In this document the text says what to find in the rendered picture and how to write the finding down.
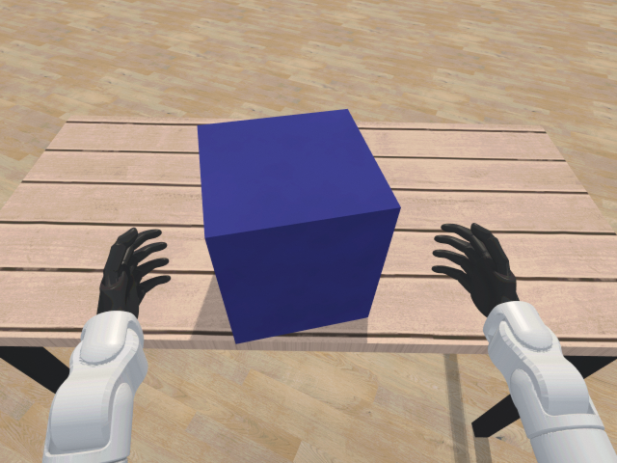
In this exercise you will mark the robot right hand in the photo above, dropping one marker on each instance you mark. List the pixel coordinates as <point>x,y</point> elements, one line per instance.
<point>489,279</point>

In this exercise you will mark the carton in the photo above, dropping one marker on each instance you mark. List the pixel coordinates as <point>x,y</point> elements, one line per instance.
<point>298,218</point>

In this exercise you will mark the robot left hand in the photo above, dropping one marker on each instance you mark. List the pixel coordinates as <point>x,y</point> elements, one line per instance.
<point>120,288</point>

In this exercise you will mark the robot right forearm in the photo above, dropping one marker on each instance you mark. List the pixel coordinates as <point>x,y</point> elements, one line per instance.
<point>557,413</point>

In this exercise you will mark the table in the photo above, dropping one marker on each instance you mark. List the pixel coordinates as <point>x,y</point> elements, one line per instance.
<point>104,175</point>

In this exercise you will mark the robot left forearm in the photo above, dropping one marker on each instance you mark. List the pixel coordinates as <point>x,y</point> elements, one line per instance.
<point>90,418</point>

